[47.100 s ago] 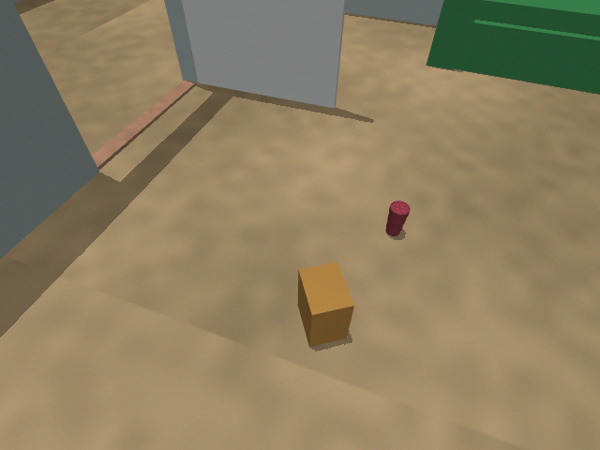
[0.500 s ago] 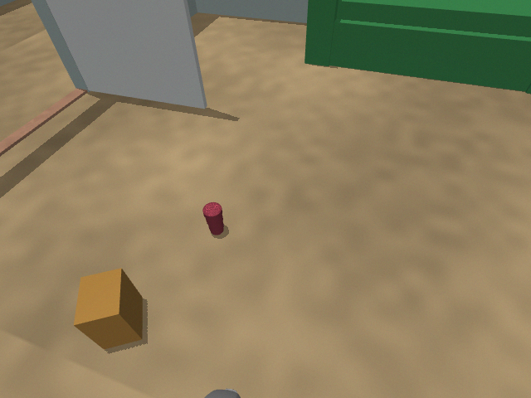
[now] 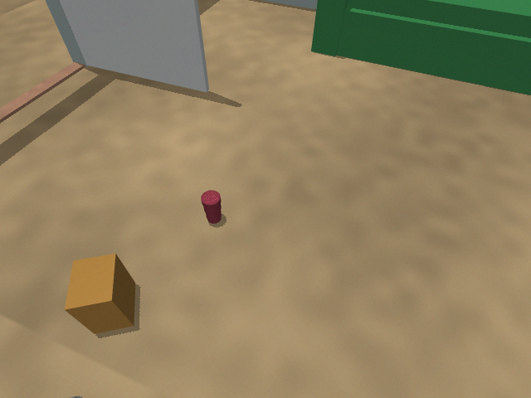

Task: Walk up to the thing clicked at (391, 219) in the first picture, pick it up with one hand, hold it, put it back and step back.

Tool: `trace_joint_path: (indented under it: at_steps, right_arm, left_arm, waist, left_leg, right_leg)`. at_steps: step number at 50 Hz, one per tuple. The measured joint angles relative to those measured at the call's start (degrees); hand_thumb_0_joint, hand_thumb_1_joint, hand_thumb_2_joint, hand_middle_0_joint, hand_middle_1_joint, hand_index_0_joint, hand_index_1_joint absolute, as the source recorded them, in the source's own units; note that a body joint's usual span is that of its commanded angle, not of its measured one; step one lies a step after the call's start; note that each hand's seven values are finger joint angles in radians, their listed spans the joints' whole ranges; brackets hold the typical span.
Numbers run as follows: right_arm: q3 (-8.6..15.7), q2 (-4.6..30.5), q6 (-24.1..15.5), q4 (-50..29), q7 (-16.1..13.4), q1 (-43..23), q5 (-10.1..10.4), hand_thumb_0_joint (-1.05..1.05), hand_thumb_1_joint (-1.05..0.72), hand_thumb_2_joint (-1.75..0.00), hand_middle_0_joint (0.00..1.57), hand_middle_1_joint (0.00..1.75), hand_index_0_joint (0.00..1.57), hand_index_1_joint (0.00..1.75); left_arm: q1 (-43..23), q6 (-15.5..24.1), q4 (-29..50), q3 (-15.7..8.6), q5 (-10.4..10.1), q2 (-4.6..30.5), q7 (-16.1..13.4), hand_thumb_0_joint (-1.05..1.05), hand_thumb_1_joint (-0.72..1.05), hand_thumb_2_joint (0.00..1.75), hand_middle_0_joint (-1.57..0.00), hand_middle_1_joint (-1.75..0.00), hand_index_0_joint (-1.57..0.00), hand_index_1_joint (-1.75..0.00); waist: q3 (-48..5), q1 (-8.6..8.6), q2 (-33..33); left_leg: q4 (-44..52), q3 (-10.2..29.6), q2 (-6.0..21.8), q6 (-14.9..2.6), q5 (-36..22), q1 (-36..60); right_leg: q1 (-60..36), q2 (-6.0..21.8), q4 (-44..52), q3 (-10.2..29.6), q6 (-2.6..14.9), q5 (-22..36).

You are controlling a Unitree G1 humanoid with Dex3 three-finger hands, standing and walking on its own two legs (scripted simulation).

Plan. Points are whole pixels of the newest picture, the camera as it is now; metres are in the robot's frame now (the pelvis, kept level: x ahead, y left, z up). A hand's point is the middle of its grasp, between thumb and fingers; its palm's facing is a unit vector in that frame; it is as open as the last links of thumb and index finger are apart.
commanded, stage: step back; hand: left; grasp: from the side
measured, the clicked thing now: (212, 208) +0.97 +0.22 -0.68
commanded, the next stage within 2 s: stand in 0.30 s
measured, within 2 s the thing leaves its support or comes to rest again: neither
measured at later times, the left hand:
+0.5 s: hand out of the picture +0.11 +0.28 -0.15, palm faces +0.05 -0.94 -0.34, open 7.4 cm
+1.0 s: hand out of the picture +0.09 +0.27 -0.13, palm faces +0.02 -0.93 -0.36, open 7.4 cm
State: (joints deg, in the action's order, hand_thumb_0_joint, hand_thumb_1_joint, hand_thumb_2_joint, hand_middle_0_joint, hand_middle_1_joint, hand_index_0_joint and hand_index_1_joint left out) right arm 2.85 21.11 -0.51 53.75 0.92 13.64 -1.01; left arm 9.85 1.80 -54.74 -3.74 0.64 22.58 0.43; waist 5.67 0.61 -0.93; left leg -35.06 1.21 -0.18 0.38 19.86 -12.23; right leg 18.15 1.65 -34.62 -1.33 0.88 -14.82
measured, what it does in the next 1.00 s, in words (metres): steps on the spot: left foot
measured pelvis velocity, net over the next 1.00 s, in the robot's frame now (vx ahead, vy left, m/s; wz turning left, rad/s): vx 0.02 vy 0.01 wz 0.04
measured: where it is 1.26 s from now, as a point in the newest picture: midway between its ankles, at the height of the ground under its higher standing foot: outside the picture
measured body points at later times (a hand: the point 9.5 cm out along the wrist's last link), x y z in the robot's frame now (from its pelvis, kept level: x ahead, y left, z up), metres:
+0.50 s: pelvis +0.03 +0.02 +0.01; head +0.04 +0.03 +0.46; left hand +0.10 +0.33 -0.12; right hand +0.12 -0.28 -0.12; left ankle +0.00 +0.15 -0.73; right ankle +0.06 -0.12 -0.73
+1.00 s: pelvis +0.02 +0.01 +0.02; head +0.03 +0.00 +0.47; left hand +0.08 +0.32 -0.11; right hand +0.12 -0.29 -0.12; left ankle +0.00 +0.15 -0.73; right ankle +0.06 -0.12 -0.73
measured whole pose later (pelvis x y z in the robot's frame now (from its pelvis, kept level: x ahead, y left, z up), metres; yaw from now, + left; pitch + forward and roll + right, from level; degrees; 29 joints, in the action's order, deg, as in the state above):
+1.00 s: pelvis +0.02 +0.01 +0.02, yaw +2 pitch -3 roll +0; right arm 0.3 20.0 -0.3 64.3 1.0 4.6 -0.4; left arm 4.8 1.1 -66.2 -0.3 0.4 20.5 0.7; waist 4.3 -0.6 0.7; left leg -19.0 0.8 2.0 2.2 11.9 -4.2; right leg 9.1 2.3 -20.2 -3.2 -0.7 -8.1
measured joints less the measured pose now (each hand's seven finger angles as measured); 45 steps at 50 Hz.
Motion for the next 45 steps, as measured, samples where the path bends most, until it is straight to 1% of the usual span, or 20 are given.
trace_joint_path:
  at_steps: [1,2,3,5,7,10,12,13,14,15,16,17,19,21,23,29,35,45]
  right_arm:
    - [-0.1,0.4,0.5,0.3,-0.2,-0.6,0.3,0.00,-0.90,-0.90,0.20,0.30,0.21,0.30]
    - [-0.1,0.7,1.1,0.6,-0.5,-1.2,0.7,0.00,-0.90,-0.90,0.20,0.30,0.21,0.30]
    - [-0.2,0.6,1.6,0.9,-0.8,-1.6,0.8,0.00,-0.90,-0.90,0.20,0.30,0.21,0.30]
    - [-0.3,0.2,2.2,1.5,-1.0,-2.1,0.8,0.00,-0.91,-0.90,0.20,0.30,0.21,0.30]
    - [-0.4,0.4,2.1,1.9,-0.8,-2.6,0.8,0.00,-0.91,-0.90,0.20,0.30,0.21,0.30]
    - [-0.5,0.9,1.7,2.7,-0.7,-3.1,0.6,0.00,-0.91,-0.90,0.20,0.30,0.21,0.30]
    - [-0.6,1.1,1.4,3.4,-0.7,-3.4,0.5,0.00,-0.91,-0.90,0.20,0.30,0.21,0.30]
    - [-0.6,1.1,1.2,3.7,-0.8,-3.5,0.3,0.00,-0.91,-0.90,0.20,0.30,0.21,0.30]
    - [-0.5,1.0,1.0,4.1,-0.8,-3.7,0.2,0.00,-0.91,-0.90,0.20,0.30,0.21,0.30]
    - [-0.4,0.5,0.8,4.7,-0.9,-4.1,-0.1,0.00,-0.91,-0.90,0.20,0.30,0.21,0.30]
    - [-0.5,-0.1,0.6,5.2,-1.0,-4.4,-0.3,0.00,-0.91,-0.90,0.20,0.30,0.21,0.30]
    - [-0.8,-0.6,0.3,5.4,-0.9,-4.4,-0.4,0.00,-0.91,-0.90,0.20,0.30,0.21,0.30]
    - [-1.3,-1.0,-0.3,6.1,-0.5,-4.4,-0.3,0.00,-0.91,-0.90,0.20,0.30,0.21,0.30]
    - [-1.7,-1.6,-0.3,6.9,-0.4,-5.0,0.0,0.00,-0.91,-0.90,0.20,0.30,0.21,0.30]
    - [-2.1,-2.1,-0.4,7.2,-0.3,-5.6,0.3,0.00,-0.90,-0.90,0.20,0.30,0.21,0.30]
    - [-2.4,-1.9,-0.5,8.2,-0.3,-7.9,0.7,0.00,-0.90,-0.90,0.20,0.30,0.21,0.30]
    - [-2.4,-1.5,-0.6,8.7,-0.4,-9.8,0.9,0.00,-0.90,-0.90,0.20,0.30,0.21,0.30]
    - [-2.5,-1.3,0.0,9.7,0.0,-10.0,0.8,0.00,-0.90,-0.90,0.20,0.30,0.21,0.30]
  left_arm:
    - [-0.6,0.2,-0.4,0.0,0.1,-0.7,-0.3,0.01,0.90,0.90,-0.20,-0.30,-0.21,-0.30]
    - [-1.0,0.4,-0.7,0.1,0.3,-1.4,-0.6,0.01,0.90,0.90,-0.20,-0.30,-0.21,-0.30]
    - [-1.2,0.5,-0.9,0.4,0.5,-1.8,-0.6,0.01,0.90,0.90,-0.20,-0.30,-0.21,-0.30]
    - [-1.7,0.1,-1.3,0.8,0.9,-2.3,-0.5,0.01,0.90,0.90,-0.20,-0.30,-0.21,-0.30]
    - [-2.4,-0.1,-1.4,1.1,1.0,-3.0,-0.5,0.01,0.90,0.90,-0.21,-0.30,-0.21,-0.30]
    - [-3.4,0.3,-1.4,1.3,1.2,-3.7,-0.4,0.01,0.90,0.90,-0.21,-0.30,-0.21,-0.30]
    - [-4.0,0.4,-1.4,1.3,1.1,-3.6,-0.4,0.01,0.90,0.90,-0.21,-0.30,-0.21,-0.30]
    - [-4.3,0.3,-1.4,1.2,0.9,-3.5,-0.4,0.01,0.90,0.90,-0.21,-0.30,-0.21,-0.30]
    - [-4.6,0.1,-1.5,1.2,0.7,-3.2,-0.4,0.01,0.90,0.90,-0.21,-0.30,-0.21,-0.30]
    - [-4.9,-0.2,-1.7,1.0,0.4,-2.8,-0.5,0.01,0.90,0.90,-0.21,-0.30,-0.21,-0.30]
    - [-5.0,-0.5,-2.1,1.0,-0.1,-2.3,-0.7,0.01,0.90,0.90,-0.21,-0.30,-0.21,-0.30]
    - [-4.8,-0.8,-2.5,1.0,-0.5,-2.0,-0.8,0.01,0.90,0.90,-0.21,-0.30,-0.21,-0.30]
    - [-4.5,-1.3,-3.7,1.3,-1.1,-1.7,-0.8,0.01,0.90,0.90,-0.21,-0.30,-0.21,-0.30]
    - [-4.5,-1.5,-5.3,1.5,-0.9,-1.3,-0.5,0.01,0.90,0.90,-0.20,-0.30,-0.21,-0.30]
    - [-4.6,-1.5,-6.5,1.7,-0.8,-1.1,-0.2,0.01,0.90,0.90,-0.20,-0.30,-0.21,-0.30]
    - [-5.1,-1.3,-8.9,2.9,-0.7,-2.0,0.3,0.01,0.90,0.90,-0.20,-0.30,-0.20,-0.30]
    - [-5.2,-1.1,-10.3,3.6,-0.5,-2.7,0.4,0.01,0.90,0.90,-0.20,-0.30,-0.21,-0.30]
    - [-5.2,-0.8,-11.3,3.5,-0.2,-2.2,0.3,0.01,0.90,0.90,-0.20,-0.30,-0.21,-0.30]
  waist:
    - [0.5,0.02,1.4]
    - [0.6,0.16,2.6]
    - [0.1,0.03,3.1]
    - [-0.6,-0.83,2.5]
    - [-0.9,-1.09,2.4]
    - [-1.0,-1.25,3.1]
    - [-0.7,-1.33,3.0]
    - [-0.5,-1.24,2.9]
    - [-0.2,-1.11,2.7]
    - [0.4,-1.24,1.6]
    - [0.8,-1.51,0.4]
    - [0.8,-1.66,-0.1]
    - [0.1,-1.52,0.2]
    - [-0.2,-1.39,0.1]
    - [-0.3,-1.26,-0.4]
    - [-1.0,-1.37,-0.2]
    - [-1.5,-1.55,0.4]
    - [-1.6,-1.41,1.3]
  left_leg:
    - [-2.2,0.6,1.0,0.37,1.4,-0.5]
    - [-4.4,1.9,1.6,0.00,2.2,-1.2]
    - [-6.9,3.2,1.2,-0.43,4.6,-2.3]
    - [-11.9,3.4,-0.2,-0.55,9.0,-4.2]
    - [-13.6,3.4,-0.7,-0.89,10.1,-5.0]
    - [-12.4,3.3,0.1,-0.93,9.2,-5.4]
    - [-8.1,2.1,0.9,-0.67,8.2,-4.3]
    - [-4.6,1.2,1.2,-0.53,6.5,-3.3]
    - [-1.0,0.7,1.2,-0.16,2.0,-2.1]
    - [0.3,0.1,0.4,0.47,-0.8,-1.3]
    - [1.2,-0.7,-0.2,0.70,-1.3,-0.5]
    - [1.8,-1.2,-0.2,0.75,-1.2,0.2]
    - [2.3,-1.1,0.8,0.75,-0.9,0.8]
    - [3.5,-0.9,1.4,0.80,-1.2,1.8]
    - [5.4,-0.9,1.4,0.86,-1.9,3.1]
    - [9.8,-0.8,1.4,0.81,-4.0,5.8]
    - [13.1,-0.8,1.4,0.91,-5.7,7.6]
    - [15.6,-0.6,1.9,1.50,-7.5,8.2]
  right_leg:
    - [-0.6,-1.0,0.5,-0.7,-0.09,2.2]
    - [-0.8,-1.7,0.1,-1.6,-0.02,1.8]
    - [-0.6,-1.8,-0.5,-1.9,0.13,1.0]
    - [-0.1,-1.0,-1.4,-1.4,0.59,-0.2]
    - [-0.1,-0.2,-1.0,-1.4,0.51,-0.3]
    - [0.2,0.6,-0.7,-1.9,-0.08,-0.4]
    - [0.6,1.2,-1.2,-2.1,-0.52,-0.8]
    - [0.8,1.5,-1.8,-2.2,-0.79,-1.1]
    - [1.0,2.0,-2.6,-2.3,-1.13,-1.6]
    - [1.2,2.8,-3.5,-1.7,-1.53,-2.1]
    - [1.0,3.4,-3.9,-0.8,-1.76,-2.1]
    - [0.5,3.3,-3.1,-0.3,-1.86,-1.9]
    - [-1.2,2.3,0.0,-0.6,-2.36,-0.6]
    - [-2.9,1.6,2.7,-0.9,-2.42,0.6]
    - [-4.2,1.6,4.5,-1.0,-2.36,1.4]
    - [-7.3,1.5,9.4,-1.3,-2.45,3.6]
    - [-8.8,1.5,12.0,-1.3,-2.44,4.9]
    - [-9.2,1.0,14.0,-1.7,-1.88,6.3]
